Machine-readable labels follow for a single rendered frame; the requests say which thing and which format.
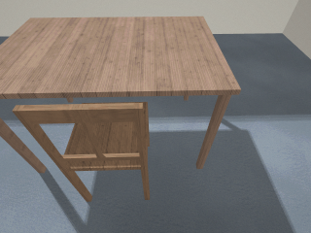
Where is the chair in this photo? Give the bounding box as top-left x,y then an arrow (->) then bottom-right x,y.
12,102 -> 150,202

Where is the table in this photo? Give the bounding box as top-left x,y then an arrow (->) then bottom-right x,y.
0,16 -> 241,174

